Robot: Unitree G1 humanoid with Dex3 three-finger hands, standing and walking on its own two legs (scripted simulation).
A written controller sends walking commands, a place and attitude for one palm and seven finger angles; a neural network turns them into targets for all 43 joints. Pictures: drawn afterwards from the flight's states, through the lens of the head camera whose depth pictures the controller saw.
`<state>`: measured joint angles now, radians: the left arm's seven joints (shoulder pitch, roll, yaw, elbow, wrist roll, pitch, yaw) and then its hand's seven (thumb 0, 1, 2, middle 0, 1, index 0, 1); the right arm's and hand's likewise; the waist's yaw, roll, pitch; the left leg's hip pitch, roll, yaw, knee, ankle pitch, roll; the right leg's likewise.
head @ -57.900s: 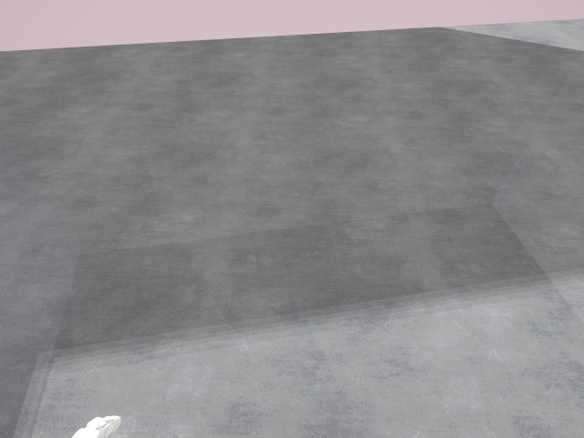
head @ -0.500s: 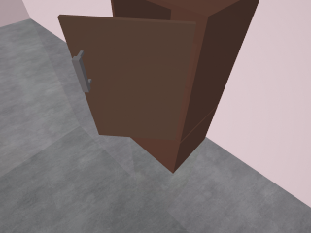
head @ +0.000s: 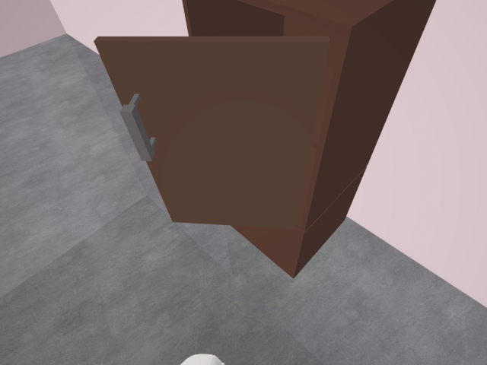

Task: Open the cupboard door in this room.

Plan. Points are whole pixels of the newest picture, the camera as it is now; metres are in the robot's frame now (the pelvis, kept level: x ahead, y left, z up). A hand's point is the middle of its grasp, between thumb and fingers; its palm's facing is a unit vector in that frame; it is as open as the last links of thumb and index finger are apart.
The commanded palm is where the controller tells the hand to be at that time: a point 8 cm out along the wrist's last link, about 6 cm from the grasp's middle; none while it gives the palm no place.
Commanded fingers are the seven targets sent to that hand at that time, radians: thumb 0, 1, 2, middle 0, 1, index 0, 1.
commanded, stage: shuffle to correct the standing spot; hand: left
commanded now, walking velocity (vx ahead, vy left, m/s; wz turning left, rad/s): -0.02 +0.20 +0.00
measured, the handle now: (142, 128) +0.53 +0.26 +0.08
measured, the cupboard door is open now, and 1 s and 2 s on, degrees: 39 39 39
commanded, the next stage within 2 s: come to a stop and stand still in 0.04 s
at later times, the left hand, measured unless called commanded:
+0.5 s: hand out of the picture +0.04 +0.28 -0.17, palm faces +0.00 -0.98 -0.21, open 7.4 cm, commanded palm none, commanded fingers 0.00 0.90 0.90 -0.20 -0.30 -0.20 -0.30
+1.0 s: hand out of the picture -0.03 +0.20 -0.17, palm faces +0.03 -0.99 -0.13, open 7.3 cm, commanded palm none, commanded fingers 0.00 0.90 0.90 -0.20 -0.30 -0.20 -0.30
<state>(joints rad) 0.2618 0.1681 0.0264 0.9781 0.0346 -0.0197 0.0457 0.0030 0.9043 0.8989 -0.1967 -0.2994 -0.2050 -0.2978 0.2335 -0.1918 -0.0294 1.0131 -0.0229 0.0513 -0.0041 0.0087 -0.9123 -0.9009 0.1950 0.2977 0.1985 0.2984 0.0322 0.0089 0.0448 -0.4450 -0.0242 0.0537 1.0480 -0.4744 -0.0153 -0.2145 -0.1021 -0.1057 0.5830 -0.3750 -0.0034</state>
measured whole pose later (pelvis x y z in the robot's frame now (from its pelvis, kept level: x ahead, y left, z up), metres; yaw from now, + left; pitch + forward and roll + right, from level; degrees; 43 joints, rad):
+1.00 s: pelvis -0.02 +0.05 +0.01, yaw +0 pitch -1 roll +0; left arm 0.32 0.12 0.00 1.11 0.01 0.00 0.02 0.01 0.92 0.90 -0.20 -0.30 -0.20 -0.30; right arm 0.34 -0.09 0.01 1.15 -0.02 0.00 -0.03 0.01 -0.91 -0.90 0.19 0.30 0.20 0.30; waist 0.00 -0.02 0.04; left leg -0.25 0.05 0.05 0.44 -0.17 -0.02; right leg -0.14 0.03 -0.08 0.43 -0.28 -0.05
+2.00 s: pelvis -0.01 +0.08 -0.02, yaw +0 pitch +6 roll +1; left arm 0.31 0.17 0.12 0.13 -0.18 -0.33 -0.06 0.01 0.79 0.85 -0.20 -0.38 -0.21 -0.38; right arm 0.20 -0.21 -0.02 0.72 0.00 -0.23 -0.03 0.01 -0.91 -0.90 0.20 0.30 0.20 0.30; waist -0.03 0.01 -0.11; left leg -0.50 -0.02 0.06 0.71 -0.32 0.03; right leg -0.43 -0.03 -0.04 0.74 -0.42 0.00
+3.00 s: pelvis -0.03 +0.10 -0.03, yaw +1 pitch +6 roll -2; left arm 0.11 0.38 0.37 0.18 -0.36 -0.23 -0.41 0.00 -0.37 0.36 -0.29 -1.12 -0.30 -1.11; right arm 0.24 -0.25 0.04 0.57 0.05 -0.25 -0.09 0.01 -0.91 -0.90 0.20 0.30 0.20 0.30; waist 0.01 0.02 -0.09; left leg -0.56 0.01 0.03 0.80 -0.35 0.05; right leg -0.44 0.00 -0.07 0.74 -0.41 0.01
